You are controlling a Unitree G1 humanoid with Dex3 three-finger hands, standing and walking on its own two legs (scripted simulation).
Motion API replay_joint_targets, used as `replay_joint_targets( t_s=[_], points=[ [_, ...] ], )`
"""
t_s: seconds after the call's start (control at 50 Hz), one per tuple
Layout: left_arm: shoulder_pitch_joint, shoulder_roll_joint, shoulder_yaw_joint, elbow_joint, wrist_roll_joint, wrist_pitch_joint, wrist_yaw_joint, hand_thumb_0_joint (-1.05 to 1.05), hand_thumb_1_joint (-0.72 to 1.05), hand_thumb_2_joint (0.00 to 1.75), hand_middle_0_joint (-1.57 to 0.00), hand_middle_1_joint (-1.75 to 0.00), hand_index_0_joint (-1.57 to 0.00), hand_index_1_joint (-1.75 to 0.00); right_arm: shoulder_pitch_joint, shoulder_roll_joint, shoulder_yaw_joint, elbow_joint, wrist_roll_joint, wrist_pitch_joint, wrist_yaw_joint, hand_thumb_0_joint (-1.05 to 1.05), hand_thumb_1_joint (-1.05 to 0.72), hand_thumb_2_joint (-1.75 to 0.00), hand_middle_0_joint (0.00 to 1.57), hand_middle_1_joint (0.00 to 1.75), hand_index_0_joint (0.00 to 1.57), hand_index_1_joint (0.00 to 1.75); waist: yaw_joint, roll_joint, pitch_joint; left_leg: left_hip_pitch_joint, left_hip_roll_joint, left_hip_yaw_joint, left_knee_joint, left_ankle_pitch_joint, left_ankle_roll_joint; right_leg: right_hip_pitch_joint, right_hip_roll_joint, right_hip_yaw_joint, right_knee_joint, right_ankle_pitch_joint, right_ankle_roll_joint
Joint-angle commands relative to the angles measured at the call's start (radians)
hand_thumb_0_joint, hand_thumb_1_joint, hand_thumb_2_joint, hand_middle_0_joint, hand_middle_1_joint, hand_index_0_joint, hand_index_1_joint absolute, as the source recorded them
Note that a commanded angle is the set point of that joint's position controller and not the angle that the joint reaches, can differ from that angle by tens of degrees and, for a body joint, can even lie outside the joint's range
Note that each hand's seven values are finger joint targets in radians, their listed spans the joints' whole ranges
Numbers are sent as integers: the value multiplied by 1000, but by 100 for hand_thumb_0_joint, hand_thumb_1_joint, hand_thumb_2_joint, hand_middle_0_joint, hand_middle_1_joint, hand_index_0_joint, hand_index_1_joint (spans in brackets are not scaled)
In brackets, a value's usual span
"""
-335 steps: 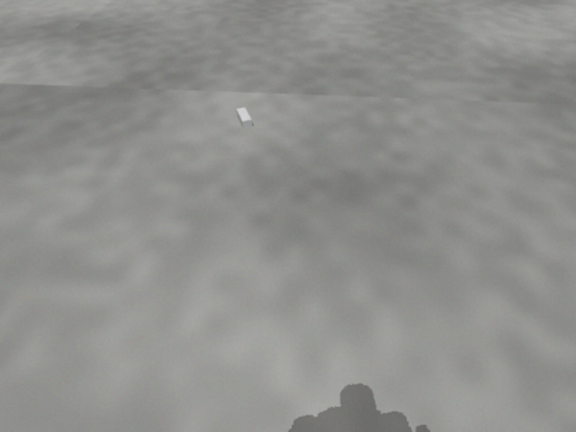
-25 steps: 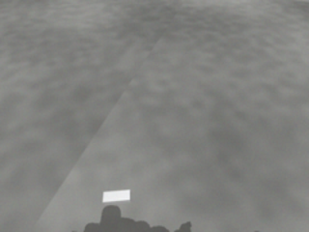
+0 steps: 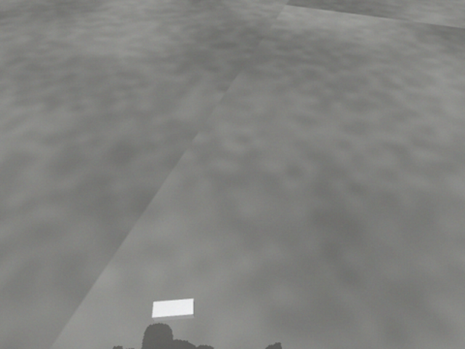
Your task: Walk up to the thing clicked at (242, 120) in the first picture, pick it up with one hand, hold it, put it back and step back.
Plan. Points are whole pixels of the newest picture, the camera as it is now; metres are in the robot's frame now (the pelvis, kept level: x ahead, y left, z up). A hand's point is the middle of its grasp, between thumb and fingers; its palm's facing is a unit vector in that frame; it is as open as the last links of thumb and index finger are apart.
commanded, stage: walk up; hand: left
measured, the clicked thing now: (174, 309) +0.44 +0.22 -0.75
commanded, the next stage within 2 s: none
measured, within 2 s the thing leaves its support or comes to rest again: neither
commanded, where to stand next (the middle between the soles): +0.09 -0.03 m, yaw +1 degrees
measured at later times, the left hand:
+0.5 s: hand out of the picture +0.08 +0.26 -0.16, palm faces +0.00 -0.95 -0.32, open 7.4 cm
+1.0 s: hand out of the picture -0.02 +0.24 -0.13, palm faces +0.08 -0.87 -0.48, open 7.4 cm
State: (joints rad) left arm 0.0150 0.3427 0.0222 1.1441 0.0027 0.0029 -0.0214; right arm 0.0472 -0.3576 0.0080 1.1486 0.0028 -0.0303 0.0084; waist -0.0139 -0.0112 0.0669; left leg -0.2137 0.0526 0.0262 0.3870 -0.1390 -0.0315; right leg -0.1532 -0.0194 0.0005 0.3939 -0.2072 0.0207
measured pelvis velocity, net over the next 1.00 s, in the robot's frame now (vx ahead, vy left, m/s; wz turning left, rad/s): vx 0.00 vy -0.04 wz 0.08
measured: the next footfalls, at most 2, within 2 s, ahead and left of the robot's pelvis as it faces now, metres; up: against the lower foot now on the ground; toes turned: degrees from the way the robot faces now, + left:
left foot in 1.14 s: +0.12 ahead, +0.14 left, +0.00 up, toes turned +6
right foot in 1.56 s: -0.01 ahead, -0.15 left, +0.00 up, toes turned +1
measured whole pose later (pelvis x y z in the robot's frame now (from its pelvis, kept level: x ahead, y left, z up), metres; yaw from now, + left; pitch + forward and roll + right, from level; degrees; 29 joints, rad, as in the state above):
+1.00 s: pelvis +0.00 -0.04 -0.01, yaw +4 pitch -2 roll +0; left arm 0.33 0.35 0.08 0.99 0.04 -0.07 0.03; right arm 0.22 -0.43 -0.09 0.97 -0.05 0.08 0.08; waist 0.02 0.09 0.10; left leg -0.46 -0.01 -0.14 0.94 -0.34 -0.02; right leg -0.09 -0.03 -0.06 0.46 -0.34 0.00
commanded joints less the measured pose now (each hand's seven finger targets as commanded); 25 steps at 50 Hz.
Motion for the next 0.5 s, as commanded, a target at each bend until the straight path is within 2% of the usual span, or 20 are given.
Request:
replay_joint_targets(
  t_s=[0.0,0.1,0.24,0.34,0.36,0.42,0.44,0.46,0.48],
  points=[
    [-24,210,36,-57,-4,-14,9,0,90,90,-20,-30,-20,-30,-61,-219,-40,-64,-5,-22,-15,0,-90,-90,20,30,20,30,13,28,-120,51,88,-96,-85,8,36,13,-103,83,-92,75,-41],
    [-25,206,33,-58,-4,-13,9,0,90,90,-20,-30,-20,-30,-49,-216,-43,-65,-5,-21,-16,0,-90,-90,20,30,20,30,9,26,-126,50,92,-105,-102,-2,34,24,-103,78,-95,67,-39],
    [-2,208,31,-48,-3,-16,13,0,90,90,-20,-30,-20,-30,-46,-213,-49,-67,-5,-18,-15,0,-90,-90,20,30,20,30,8,20,-148,96,92,-88,-79,117,40,36,-109,67,-95,144,-31],
    [10,204,29,-41,-1,-14,14,0,90,90,-20,-30,-20,-30,-52,-211,-51,-62,-5,-12,-14,0,-90,-90,20,30,20,30,9,20,-117,73,94,-104,-108,14,42,23,-104,64,-111,81,-30],
    [17,204,29,-40,1,-15,15,0,90,90,-20,-30,-20,-30,-52,-212,-53,-63,-5,-12,-14,0,-90,-90,20,30,20,30,9,17,-126,95,96,-100,-101,36,44,21,-105,62,-110,89,-31],
    [7,204,29,-38,2,-16,15,0,90,90,-20,-30,-20,-30,-44,-210,-52,-57,-6,-10,-13,0,-90,-90,20,30,20,30,1,23,-113,66,91,-106,-116,-13,40,31,-106,66,-116,80,-30],
    [9,278,78,-73,12,14,14,0,90,90,-20,-30,-20,-30,-28,-294,-77,-61,-3,1,-30,0,-90,-90,20,30,20,30,3,-28,-13,22,104,-126,-27,299,64,-61,-86,46,9,238,-34],
    [26,256,76,-92,7,27,15,0,90,90,-20,-30,-20,-30,-3,-298,-84,-71,3,5,-38,0,-90,-90,20,30,20,30,2,-3,-64,57,136,-133,-4,435,89,-65,-68,19,58,236,-31],
    [42,237,76,-110,6,36,14,0,90,90,-20,-30,-20,-30,13,-312,-92,-82,4,7,-42,0,-90,-90,20,30,20,30,-2,52,-113,81,175,-166,-4,506,125,-68,-42,8,136,186,-30]
  ],
)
